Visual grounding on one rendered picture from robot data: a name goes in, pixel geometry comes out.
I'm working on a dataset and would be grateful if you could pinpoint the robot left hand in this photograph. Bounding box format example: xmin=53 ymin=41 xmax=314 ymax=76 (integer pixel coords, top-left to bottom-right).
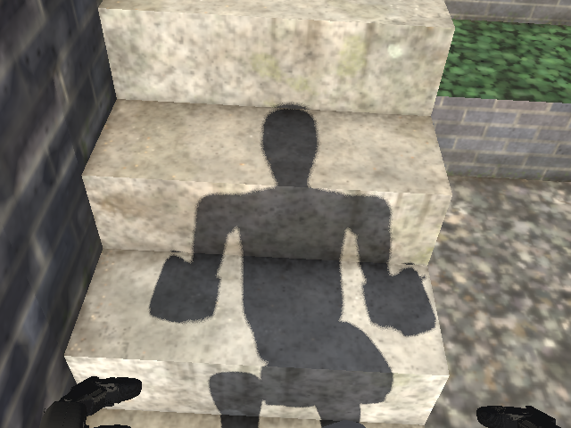
xmin=39 ymin=376 xmax=142 ymax=428

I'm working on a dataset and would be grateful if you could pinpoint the robot right hand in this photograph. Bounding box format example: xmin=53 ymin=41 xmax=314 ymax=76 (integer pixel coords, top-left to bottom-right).
xmin=476 ymin=406 xmax=561 ymax=428

